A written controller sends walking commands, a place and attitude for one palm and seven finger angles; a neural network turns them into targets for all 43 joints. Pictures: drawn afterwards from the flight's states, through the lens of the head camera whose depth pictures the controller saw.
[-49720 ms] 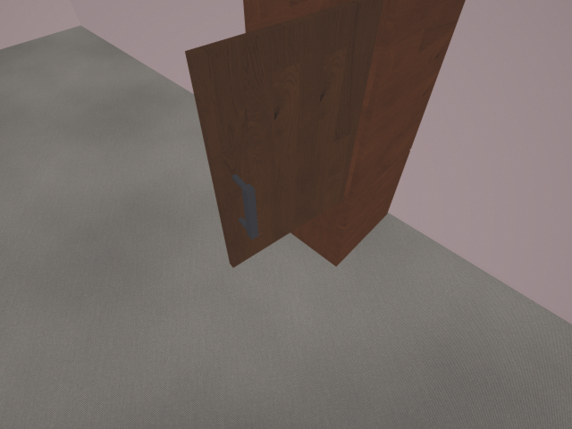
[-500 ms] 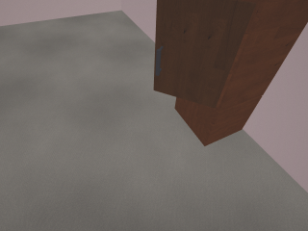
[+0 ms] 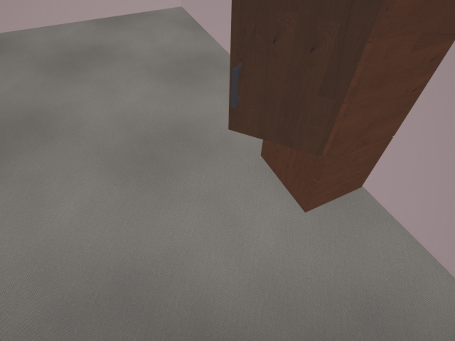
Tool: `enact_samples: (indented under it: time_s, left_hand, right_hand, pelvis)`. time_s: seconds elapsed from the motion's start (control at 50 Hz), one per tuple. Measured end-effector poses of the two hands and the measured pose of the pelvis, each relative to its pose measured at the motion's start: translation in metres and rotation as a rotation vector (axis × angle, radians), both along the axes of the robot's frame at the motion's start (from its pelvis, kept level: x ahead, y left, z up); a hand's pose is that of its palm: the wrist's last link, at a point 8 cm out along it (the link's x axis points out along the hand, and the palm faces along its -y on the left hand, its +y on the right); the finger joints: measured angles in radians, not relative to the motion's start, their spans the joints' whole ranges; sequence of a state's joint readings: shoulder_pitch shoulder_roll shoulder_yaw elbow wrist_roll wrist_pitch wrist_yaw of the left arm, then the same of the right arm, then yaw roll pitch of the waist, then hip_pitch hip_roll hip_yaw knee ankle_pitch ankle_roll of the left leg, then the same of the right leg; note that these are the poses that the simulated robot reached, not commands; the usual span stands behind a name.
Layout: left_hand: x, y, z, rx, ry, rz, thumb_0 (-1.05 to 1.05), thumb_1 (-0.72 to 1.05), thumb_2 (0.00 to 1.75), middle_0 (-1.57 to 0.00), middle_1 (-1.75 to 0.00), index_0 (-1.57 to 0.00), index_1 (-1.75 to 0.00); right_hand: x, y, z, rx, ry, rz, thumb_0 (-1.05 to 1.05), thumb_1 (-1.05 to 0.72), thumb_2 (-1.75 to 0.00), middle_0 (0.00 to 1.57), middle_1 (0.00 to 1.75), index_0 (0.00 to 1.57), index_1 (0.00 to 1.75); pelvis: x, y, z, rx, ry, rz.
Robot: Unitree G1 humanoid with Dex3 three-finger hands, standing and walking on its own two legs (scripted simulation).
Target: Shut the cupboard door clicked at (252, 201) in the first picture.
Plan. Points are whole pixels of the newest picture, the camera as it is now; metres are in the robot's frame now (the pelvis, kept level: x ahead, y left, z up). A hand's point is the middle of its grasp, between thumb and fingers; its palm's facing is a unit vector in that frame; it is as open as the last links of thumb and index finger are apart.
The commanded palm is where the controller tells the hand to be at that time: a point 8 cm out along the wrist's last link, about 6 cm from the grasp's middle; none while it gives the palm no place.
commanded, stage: walk to a spot facing it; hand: left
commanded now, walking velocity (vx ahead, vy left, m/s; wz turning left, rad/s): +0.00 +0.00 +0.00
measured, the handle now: (236, 86) +0.98 +0.01 -0.10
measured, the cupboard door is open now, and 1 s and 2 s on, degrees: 41 41 41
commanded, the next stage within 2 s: turn to face it in 0.70 s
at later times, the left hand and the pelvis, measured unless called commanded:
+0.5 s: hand out of the picture +0.04 +0.21 -0.20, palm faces +0.19 -0.97 -0.17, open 7.4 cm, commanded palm none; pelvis +0.06 +0.03 -0.02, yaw +10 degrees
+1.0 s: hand (136, 304) +0.22 +0.21 -0.16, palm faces +0.40 -0.89 -0.24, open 7.3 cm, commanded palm none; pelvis +0.20 +0.00 -0.01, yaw +23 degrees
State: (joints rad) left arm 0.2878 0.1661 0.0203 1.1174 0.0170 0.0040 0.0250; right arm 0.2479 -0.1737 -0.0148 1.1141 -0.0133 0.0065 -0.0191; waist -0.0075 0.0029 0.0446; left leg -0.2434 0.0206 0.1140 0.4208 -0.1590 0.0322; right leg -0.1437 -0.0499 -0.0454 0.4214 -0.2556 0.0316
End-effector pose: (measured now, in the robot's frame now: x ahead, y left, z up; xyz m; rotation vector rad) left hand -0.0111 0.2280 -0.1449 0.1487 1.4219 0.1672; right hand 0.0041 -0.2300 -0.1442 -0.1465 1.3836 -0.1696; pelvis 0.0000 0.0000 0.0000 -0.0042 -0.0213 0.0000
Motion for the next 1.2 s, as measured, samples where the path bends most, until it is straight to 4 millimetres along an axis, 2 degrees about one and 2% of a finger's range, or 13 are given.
enact_samples:
  time_s: [0.2, 0.32, 0.42, 0.48, 0.56, 0.64, 0.7, 0.78, 0.86, 0.92, 1.04, 1.12, 1.2]
  left_hand:
    - [0.024, -0.001, 0.001, 0.003, -0.035, -0.006, 0.00, 0.91, 0.90, -0.20, -0.29, -0.20, -0.29]
    - [0.028, 0.001, -0.008, -0.011, -0.057, 0.062, 0.00, 0.91, 0.90, -0.20, -0.30, -0.20, -0.29]
    - [0.027, 0.015, -0.028, -0.037, -0.054, 0.155, 0.00, 0.91, 0.90, -0.21, -0.30, -0.21, -0.29]
    - [0.034, 0.026, -0.028, -0.034, -0.017, 0.166, 0.00, 0.91, 0.90, -0.21, -0.30, -0.20, -0.29]
    - [0.070, 0.042, -0.012, -0.010, -0.075, 0.171, 0.01, 0.91, 0.90, -0.20, -0.29, -0.20, -0.29]
    - [0.118, 0.052, 0.004, 0.017, -0.191, 0.185, 0.01, 0.91, 0.90, -0.20, -0.29, -0.20, -0.29]
    - [0.155, 0.056, 0.014, 0.034, -0.268, 0.196, 0.01, 0.91, 0.90, -0.20, -0.29, -0.20, -0.29]
    - [0.202, 0.054, 0.023, 0.057, -0.348, 0.205, 0.01, 0.91, 0.90, -0.20, -0.29, -0.20, -0.29]
    - [0.234, 0.049, 0.024, 0.102, -0.416, 0.228, 0.01, 0.91, 0.90, -0.20, -0.30, -0.20, -0.29]
    - [0.230, 0.039, 0.022, 0.121, -0.391, 0.271, 0.00, 0.91, 0.90, -0.20, -0.29, -0.20, -0.29]
    - [0.185, 0.008, 0.013, 0.063, -0.168, 0.354, 0.00, 0.91, 0.90, -0.20, -0.29, -0.20, -0.29]
    - [0.155, -0.004, 0.004, 0.013, -0.029, 0.389, 0.00, 0.92, 0.90, -0.21, -0.30, -0.20, -0.29]
    - [0.139, -0.004, -0.008, -0.039, 0.062, 0.400, 0.01, 0.92, 0.90, -0.21, -0.30, -0.20, -0.29]
  right_hand:
    - [0.020, -0.009, 0.002, -0.014, -0.019, 0.020, 0.00, -0.91, -0.90, 0.20, 0.30, 0.20, 0.30]
    - [0.028, -0.004, -0.002, -0.010, 0.024, 0.060, 0.00, -0.91, -0.90, 0.20, 0.30, 0.20, 0.30]
    - [0.054, 0.009, -0.005, -0.029, 0.041, 0.126, 0.00, -0.91, -0.90, 0.20, 0.30, 0.20, 0.30]
    - [0.069, 0.016, -0.004, -0.043, 0.020, 0.146, 0.00, -0.91, -0.90, 0.20, 0.30, 0.20, 0.30]
    - [0.082, 0.024, 0.007, -0.044, 0.045, 0.176, 0.00, -0.91, -0.90, 0.20, 0.30, 0.20, 0.30]
    - [0.099, 0.026, 0.013, -0.036, 0.083, 0.212, 0.00, -0.91, -0.90, 0.20, 0.30, 0.20, 0.30]
    - [0.119, 0.023, 0.014, -0.029, 0.098, 0.238, 0.00, -0.91, -0.90, 0.20, 0.30, 0.20, 0.30]
    - [0.158, 0.015, 0.007, -0.020, 0.094, 0.270, 0.00, -0.91, -0.90, 0.20, 0.30, 0.20, 0.30]
    - [0.213, 0.002, -0.011, -0.010, 0.070, 0.314, 0.00, -0.91, -0.90, 0.20, 0.30, 0.20, 0.30]
    - [0.262, -0.001, -0.017, -0.020, 0.025, 0.362, 0.00, -0.91, -0.90, 0.20, 0.30, 0.20, 0.30]
    - [0.352, 0.022, 0.000, -0.008, -0.121, 0.425, 0.00, -0.91, -0.90, 0.19, 0.30, 0.19, 0.30]
    - [0.388, 0.047, 0.008, 0.008, -0.196, 0.431, 0.00, -0.91, -0.90, 0.19, 0.30, 0.19, 0.30]
    - [0.403, 0.068, 0.011, 0.006, -0.250, 0.413, 0.00, -0.91, -0.90, 0.19, 0.30, 0.20, 0.30]
  pelvis:
    - [0.009, -0.004, 0.001, 0.001, 0.001, 0.012]
    - [0.025, 0.000, -0.007, -0.013, 0.007, 0.074]
    - [0.046, 0.016, -0.020, -0.010, 0.005, 0.149]
    - [0.057, 0.024, -0.021, -0.005, 0.019, 0.165]
    - [0.071, 0.028, -0.009, -0.007, 0.042, 0.207]
    - [0.089, 0.027, 0.000, -0.014, 0.053, 0.259]
    - [0.105, 0.024, 0.002, -0.013, 0.052, 0.298]
    - [0.131, 0.016, 0.000, -0.005, 0.048, 0.344]
    - [0.166, 0.005, -0.013, 0.016, 0.042, 0.390]
    - [0.182, 0.002, -0.015, 0.005, 0.021, 0.412]
    - [0.210, 0.003, -0.002, 0.013, 0.034, 0.391]
    - [0.222, 0.009, -0.002, 0.002, 0.043, 0.343]
    - [0.229, 0.020, -0.007, -0.017, 0.043, 0.297]
